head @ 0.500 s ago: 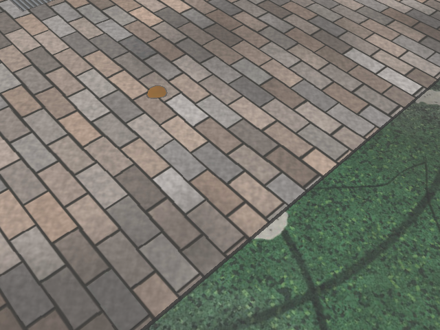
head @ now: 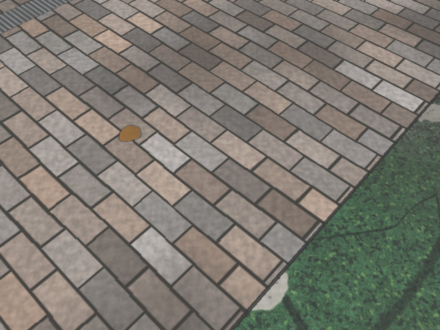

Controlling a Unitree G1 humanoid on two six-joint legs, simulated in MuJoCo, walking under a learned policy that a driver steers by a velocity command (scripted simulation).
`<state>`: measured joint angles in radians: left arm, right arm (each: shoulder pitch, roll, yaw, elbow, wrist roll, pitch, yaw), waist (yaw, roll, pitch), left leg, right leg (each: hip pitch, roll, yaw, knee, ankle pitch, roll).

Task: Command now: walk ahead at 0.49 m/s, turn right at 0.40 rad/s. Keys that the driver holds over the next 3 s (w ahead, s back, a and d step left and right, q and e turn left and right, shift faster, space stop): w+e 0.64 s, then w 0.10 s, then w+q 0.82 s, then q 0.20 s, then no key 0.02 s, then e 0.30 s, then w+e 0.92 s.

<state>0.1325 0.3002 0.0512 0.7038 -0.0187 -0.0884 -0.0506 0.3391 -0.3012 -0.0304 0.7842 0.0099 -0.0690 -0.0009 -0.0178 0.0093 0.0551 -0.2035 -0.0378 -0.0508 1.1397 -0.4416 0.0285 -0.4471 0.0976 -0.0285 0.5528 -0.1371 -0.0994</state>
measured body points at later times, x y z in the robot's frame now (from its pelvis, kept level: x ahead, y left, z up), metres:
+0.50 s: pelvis +0.30 +0.05 +0.01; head +0.32 +0.06 +0.46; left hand +0.46 +0.30 -0.10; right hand +0.37 -0.24 -0.07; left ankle +0.37 +0.15 -0.72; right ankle +0.18 -0.06 -0.63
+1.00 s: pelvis +0.53 -0.09 +0.01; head +0.56 -0.11 +0.46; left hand +0.80 +0.07 -0.07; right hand +0.44 -0.35 -0.12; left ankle +0.48 +0.11 -0.63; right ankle +0.55 -0.19 -0.72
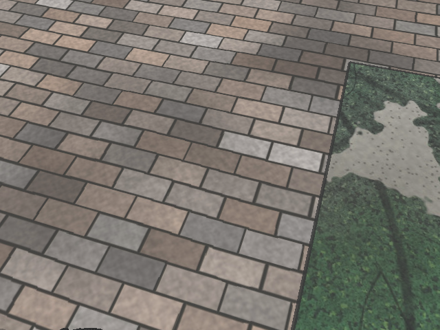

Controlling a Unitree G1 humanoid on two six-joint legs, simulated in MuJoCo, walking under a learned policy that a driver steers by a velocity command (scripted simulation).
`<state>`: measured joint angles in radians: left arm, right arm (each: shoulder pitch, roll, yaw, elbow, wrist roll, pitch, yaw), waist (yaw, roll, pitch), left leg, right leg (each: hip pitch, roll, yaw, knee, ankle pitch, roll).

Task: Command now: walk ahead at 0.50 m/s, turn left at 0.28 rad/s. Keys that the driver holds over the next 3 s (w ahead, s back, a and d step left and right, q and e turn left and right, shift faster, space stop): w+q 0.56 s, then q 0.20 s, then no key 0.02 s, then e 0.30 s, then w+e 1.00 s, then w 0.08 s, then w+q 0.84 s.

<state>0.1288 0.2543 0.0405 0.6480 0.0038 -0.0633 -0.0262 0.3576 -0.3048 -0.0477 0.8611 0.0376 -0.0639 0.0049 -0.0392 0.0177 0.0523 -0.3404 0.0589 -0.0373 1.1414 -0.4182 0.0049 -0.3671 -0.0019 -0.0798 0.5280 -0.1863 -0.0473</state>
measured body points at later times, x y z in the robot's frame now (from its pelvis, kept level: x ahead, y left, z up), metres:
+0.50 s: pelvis +0.27 +0.08 -0.01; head +0.31 +0.10 +0.43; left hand +0.27 +0.37 -0.14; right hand +0.50 -0.14 -0.11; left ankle +0.33 +0.16 -0.73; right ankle +0.14 -0.10 -0.64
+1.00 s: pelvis +0.49 +0.11 +0.00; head +0.52 +0.12 +0.44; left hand +0.52 +0.41 -0.10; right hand +0.73 -0.08 -0.12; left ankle +0.36 +0.19 -0.68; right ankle +0.62 +0.08 -0.73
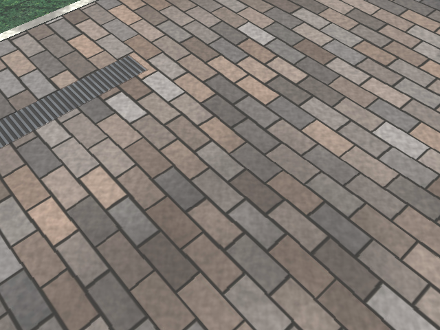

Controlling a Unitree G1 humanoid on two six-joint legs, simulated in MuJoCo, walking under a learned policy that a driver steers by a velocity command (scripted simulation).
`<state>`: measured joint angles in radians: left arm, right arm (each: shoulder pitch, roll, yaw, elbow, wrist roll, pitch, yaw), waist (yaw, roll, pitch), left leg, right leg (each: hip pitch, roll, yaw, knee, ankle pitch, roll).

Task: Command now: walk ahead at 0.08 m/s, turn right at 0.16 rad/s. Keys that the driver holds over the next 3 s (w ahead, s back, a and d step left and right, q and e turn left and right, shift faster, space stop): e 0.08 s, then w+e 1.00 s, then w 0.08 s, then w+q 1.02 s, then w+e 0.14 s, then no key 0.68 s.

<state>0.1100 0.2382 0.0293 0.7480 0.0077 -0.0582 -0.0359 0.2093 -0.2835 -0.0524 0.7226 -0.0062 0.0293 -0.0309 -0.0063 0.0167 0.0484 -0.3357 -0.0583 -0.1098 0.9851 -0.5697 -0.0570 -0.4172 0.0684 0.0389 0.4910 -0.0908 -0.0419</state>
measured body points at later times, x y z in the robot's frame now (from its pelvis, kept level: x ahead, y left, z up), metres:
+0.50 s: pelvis +0.10 +0.01 +0.02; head +0.12 +0.02 +0.47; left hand +0.35 +0.22 -0.08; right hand +0.05 -0.28 -0.09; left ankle +0.06 +0.14 -0.73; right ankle +0.16 -0.18 -0.66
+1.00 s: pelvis +0.31 -0.16 +0.02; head +0.33 -0.18 +0.47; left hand +0.53 +0.04 -0.09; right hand +0.34 -0.48 -0.07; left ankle +0.55 -0.09 -0.66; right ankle +0.24 -0.21 -0.73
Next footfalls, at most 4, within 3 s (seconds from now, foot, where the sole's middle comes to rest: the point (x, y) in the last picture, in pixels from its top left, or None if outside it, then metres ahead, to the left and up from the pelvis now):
0.24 left None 0.09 0.14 -0.77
0.70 right None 0.28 -0.22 -0.77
1.16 left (300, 272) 0.63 -0.21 -0.77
1.62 right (401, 266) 0.65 -0.53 -0.77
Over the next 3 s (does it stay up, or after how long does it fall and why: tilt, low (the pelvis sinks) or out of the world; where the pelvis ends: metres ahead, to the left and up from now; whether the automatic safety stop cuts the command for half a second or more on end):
stays up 1.16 -0.53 0.01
